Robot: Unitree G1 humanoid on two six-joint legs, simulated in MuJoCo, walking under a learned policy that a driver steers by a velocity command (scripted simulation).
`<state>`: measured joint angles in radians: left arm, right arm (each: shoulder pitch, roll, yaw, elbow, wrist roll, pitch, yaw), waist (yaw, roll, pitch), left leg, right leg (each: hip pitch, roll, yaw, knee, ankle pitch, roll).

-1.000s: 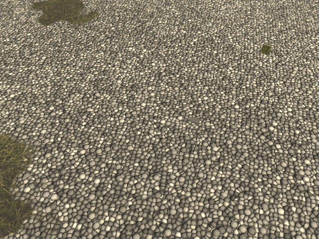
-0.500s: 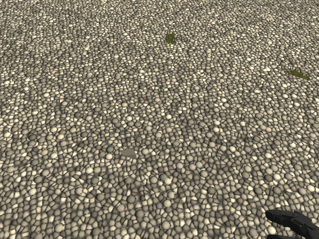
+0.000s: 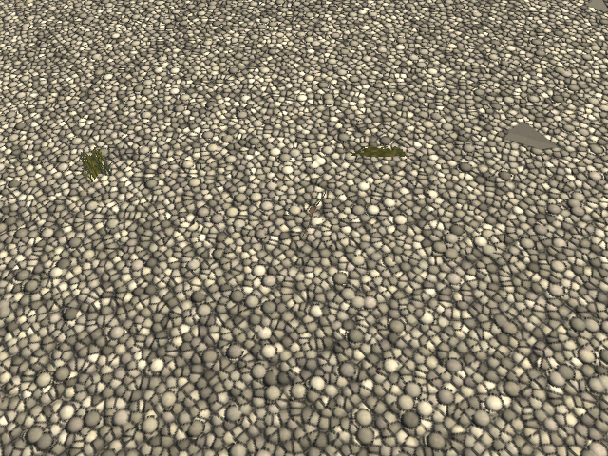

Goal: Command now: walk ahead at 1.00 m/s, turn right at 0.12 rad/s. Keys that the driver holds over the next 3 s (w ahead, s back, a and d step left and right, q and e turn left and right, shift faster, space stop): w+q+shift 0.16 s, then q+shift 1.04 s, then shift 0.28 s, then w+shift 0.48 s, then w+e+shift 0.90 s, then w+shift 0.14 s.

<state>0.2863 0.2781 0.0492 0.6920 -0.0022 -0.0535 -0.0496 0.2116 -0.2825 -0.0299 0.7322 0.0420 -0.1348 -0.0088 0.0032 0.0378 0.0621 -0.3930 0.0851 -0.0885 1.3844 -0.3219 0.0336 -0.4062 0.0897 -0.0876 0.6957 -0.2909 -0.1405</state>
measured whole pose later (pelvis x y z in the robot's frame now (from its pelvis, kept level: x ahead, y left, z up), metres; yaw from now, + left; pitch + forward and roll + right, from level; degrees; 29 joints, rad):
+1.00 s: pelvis +0.56 -0.01 +0.02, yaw +49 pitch +1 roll -1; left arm 0.12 0.24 0.04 0.63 0.03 0.01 0.06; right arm 0.19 -0.36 -0.09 0.59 0.03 0.07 -0.02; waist 0.00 0.05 0.06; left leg -0.61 0.02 -0.05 1.18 -0.36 -0.10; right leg -0.33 -0.01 -0.04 0.43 -0.13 -0.01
